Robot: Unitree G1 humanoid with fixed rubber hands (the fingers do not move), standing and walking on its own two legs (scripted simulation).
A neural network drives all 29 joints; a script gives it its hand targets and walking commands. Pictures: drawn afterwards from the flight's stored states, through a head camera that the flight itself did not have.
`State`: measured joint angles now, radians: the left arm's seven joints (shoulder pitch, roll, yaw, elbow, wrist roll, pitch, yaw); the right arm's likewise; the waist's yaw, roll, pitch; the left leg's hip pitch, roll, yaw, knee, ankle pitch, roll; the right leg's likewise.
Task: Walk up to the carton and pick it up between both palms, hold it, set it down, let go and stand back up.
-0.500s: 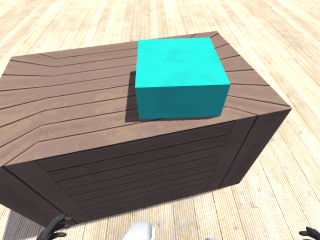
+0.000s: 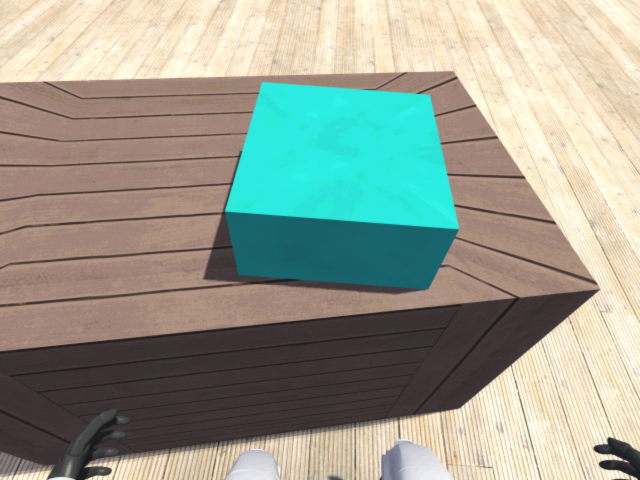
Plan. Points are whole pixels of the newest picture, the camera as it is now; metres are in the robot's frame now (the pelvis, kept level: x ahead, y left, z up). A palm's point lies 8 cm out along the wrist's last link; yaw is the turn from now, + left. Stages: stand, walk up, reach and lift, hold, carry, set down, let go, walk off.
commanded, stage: walk up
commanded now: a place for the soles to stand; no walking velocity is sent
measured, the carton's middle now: (340, 179) +0.55 -0.01 +0.03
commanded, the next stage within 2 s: none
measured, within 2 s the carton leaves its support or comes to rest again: neither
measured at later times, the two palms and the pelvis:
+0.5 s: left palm out of the picture +0.10 +0.31 -0.05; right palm (614, 423) +0.19 -0.35 -0.05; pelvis +0.03 -0.03 +0.02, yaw +8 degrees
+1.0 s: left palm out of the picture +0.05 +0.30 -0.05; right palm (590, 405) +0.21 -0.33 -0.04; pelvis +0.03 -0.04 +0.05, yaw +10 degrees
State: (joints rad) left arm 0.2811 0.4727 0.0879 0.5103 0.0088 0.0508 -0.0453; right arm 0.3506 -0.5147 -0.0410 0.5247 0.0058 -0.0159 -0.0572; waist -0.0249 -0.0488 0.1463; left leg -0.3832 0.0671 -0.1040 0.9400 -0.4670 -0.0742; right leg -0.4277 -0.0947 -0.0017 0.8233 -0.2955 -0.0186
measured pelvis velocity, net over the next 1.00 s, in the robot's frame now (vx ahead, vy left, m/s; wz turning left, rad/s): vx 0.03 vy -0.04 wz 0.18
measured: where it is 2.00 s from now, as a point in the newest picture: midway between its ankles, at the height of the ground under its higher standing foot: outside the picture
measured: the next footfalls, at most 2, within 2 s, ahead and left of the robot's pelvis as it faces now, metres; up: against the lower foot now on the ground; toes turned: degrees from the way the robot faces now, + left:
none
